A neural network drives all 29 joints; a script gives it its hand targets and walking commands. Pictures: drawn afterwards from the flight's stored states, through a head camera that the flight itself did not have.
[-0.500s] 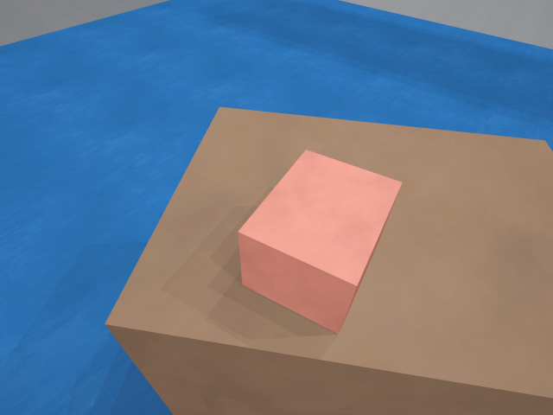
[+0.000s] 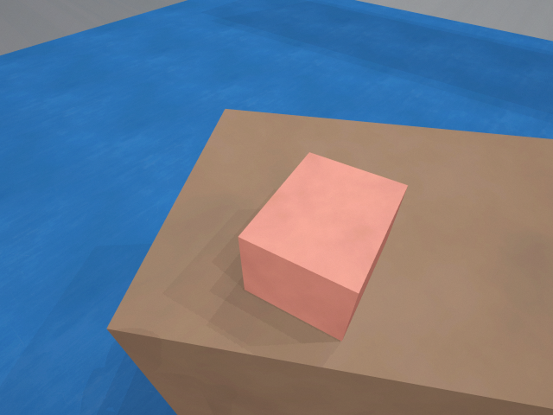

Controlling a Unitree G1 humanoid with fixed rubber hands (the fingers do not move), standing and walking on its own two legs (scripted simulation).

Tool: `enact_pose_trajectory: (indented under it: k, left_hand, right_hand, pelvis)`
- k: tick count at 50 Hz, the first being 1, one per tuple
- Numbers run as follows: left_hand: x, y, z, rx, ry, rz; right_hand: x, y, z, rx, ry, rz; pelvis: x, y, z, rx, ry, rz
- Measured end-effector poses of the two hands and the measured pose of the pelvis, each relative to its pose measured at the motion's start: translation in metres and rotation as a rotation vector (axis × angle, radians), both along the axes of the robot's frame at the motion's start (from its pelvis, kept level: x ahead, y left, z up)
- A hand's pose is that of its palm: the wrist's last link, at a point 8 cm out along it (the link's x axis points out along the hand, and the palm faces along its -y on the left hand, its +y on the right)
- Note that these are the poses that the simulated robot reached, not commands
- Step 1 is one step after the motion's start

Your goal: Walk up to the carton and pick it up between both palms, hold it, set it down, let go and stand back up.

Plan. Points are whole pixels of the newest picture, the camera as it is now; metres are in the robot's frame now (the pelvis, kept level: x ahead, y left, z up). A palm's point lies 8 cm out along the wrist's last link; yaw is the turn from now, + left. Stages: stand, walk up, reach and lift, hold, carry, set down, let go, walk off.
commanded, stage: stand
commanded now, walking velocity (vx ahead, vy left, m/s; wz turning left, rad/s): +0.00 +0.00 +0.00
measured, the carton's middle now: (324, 238) +0.45 -0.06 -0.01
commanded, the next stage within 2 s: none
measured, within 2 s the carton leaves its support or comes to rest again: neither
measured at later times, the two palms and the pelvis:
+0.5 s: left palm out of the picture +0.02 +0.27 -0.11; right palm out of the picture +0.09 -0.26 -0.10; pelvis -0.02 +0.00 +0.00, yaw +1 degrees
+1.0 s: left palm out of the picture +0.00 +0.27 -0.11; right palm out of the picture +0.07 -0.26 -0.11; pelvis -0.02 -0.01 +0.00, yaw +1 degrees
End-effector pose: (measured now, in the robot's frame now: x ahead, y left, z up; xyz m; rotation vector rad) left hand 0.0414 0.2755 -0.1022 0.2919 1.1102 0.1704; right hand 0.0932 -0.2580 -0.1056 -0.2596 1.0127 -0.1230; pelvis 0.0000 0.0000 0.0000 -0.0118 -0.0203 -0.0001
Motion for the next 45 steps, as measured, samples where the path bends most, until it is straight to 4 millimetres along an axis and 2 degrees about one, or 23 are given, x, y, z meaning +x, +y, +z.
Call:
enact_pose_trajectory:
  k: [10, 18, 35, 45]
  left_hand:
    - [0.003, -0.005, -0.006, -0.022, -0.011, -0.003]
    - [-0.013, -0.003, -0.007, -0.014, 0.028, 0.008]
    - [-0.031, -0.008, -0.011, -0.028, 0.026, 0.027]
    - [-0.044, -0.007, -0.012, -0.022, 0.058, 0.039]
  right_hand:
    - [0.009, -0.004, 0.010, -0.029, -0.028, 0.014]
    - [0.000, -0.006, 0.006, -0.027, -0.003, 0.014]
    - [-0.018, -0.005, 0.003, -0.016, 0.000, 0.005]
    - [-0.029, -0.008, 0.000, -0.019, 0.031, -0.001]
  pelvis:
    - [-0.002, -0.001, 0.000, 0.002, -0.006, 0.010]
    - [-0.010, -0.002, -0.001, 0.004, -0.001, 0.015]
    - [-0.025, -0.005, -0.002, 0.001, -0.013, 0.020]
    - [-0.026, -0.007, -0.002, -0.001, -0.008, 0.022]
